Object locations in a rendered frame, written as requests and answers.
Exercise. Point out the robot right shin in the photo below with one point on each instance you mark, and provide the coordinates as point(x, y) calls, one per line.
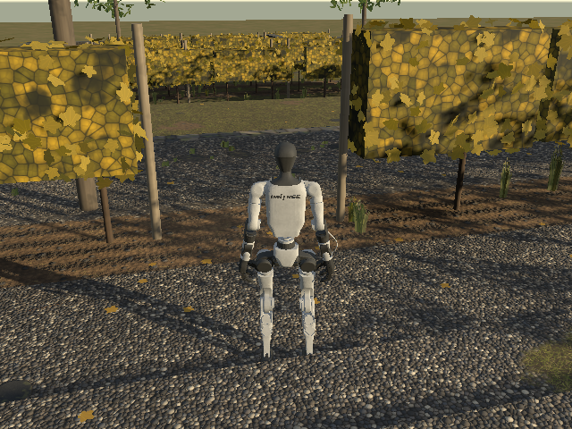
point(308, 323)

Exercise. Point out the robot left upper arm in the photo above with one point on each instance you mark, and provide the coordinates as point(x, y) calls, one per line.
point(254, 204)

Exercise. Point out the right robot hand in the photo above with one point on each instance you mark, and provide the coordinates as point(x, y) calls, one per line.
point(329, 269)

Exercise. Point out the right robot forearm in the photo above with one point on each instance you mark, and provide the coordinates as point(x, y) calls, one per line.
point(324, 243)

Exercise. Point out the left robot forearm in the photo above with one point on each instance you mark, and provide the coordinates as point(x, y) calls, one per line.
point(248, 243)

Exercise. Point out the robot right upper arm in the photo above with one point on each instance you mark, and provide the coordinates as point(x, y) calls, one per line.
point(317, 205)

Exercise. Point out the humanoid robot head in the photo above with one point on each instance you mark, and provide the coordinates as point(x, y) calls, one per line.
point(285, 155)

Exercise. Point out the left robot hand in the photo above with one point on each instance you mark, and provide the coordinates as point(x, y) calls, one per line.
point(245, 271)

